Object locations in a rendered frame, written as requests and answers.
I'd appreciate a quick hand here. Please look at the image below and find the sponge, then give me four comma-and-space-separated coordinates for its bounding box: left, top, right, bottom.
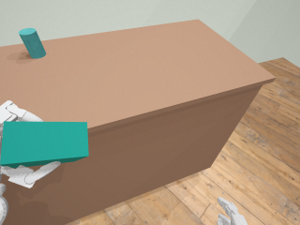
0, 121, 89, 169

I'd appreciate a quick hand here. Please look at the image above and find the robot right hand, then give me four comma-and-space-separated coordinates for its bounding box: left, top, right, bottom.
217, 197, 248, 225

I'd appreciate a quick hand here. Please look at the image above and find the table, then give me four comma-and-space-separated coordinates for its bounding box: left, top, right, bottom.
0, 19, 276, 225

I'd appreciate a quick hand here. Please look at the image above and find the robot left hand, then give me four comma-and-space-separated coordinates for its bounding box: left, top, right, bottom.
0, 100, 61, 188

